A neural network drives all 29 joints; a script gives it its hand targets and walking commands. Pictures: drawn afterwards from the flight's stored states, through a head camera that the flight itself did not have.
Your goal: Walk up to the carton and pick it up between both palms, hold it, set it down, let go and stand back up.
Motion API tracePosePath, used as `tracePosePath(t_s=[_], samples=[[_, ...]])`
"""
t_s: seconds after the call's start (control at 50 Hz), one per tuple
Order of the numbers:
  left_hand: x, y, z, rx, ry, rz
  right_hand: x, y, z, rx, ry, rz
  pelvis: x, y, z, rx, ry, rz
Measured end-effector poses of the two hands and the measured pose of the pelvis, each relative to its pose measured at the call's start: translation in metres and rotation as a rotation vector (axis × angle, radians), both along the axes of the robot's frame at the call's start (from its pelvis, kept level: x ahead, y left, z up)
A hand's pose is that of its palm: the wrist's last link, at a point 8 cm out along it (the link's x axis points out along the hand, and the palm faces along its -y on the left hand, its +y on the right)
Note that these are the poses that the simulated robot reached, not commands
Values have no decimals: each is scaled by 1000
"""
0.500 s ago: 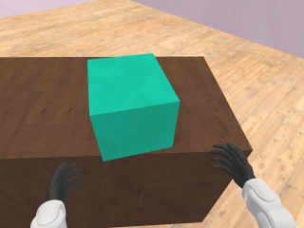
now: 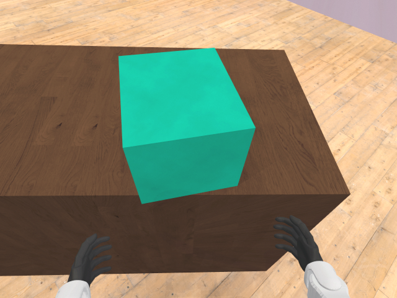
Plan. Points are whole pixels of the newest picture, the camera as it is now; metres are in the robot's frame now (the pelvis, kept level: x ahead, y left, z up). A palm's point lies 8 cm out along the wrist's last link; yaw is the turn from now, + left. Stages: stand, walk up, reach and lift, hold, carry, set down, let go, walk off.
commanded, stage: set down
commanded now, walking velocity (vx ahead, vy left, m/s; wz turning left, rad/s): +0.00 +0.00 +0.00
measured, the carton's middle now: (179, 122) +0.47 +0.04 +0.08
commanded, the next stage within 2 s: let go in 0.98 s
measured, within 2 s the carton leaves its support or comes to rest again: neither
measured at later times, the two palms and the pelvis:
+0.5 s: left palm (82, 293) +0.16 +0.23 -0.08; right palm (299, 276) +0.18 -0.21 -0.08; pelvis +0.01 +0.00 +0.00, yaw +0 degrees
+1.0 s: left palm (86, 287) +0.17 +0.23 -0.09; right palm (300, 283) +0.17 -0.21 -0.09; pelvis +0.01 +0.00 +0.00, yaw +0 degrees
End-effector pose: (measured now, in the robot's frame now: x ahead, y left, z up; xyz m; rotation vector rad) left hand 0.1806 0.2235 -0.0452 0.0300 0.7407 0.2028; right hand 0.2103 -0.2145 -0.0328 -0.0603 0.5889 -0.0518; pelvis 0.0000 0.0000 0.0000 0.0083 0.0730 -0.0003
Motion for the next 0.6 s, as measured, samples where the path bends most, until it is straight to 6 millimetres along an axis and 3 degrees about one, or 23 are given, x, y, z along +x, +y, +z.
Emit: tracePosePath(t_s=[0.16, 0.24, 0.4, 0.6], samples=[[-1, 4, -10, -3, 9, 11, 6, 6, -9, -19, -35, 20, 8, 1, 0, -1, 11, 0], [-11, 4, -22, -26, 66, 4, -5, 5, -26, -48, 35, 16, 10, 1, 0, -1, 14, 0], [-21, 4, -32, -45, 106, -2, -22, 5, -41, -82, 84, 14, 10, 2, 0, -2, 10, 0], [-11, 3, -34, -52, 92, -19, -32, 14, -46, -92, 97, 26, 6, 4, 0, -4, -1, -1]])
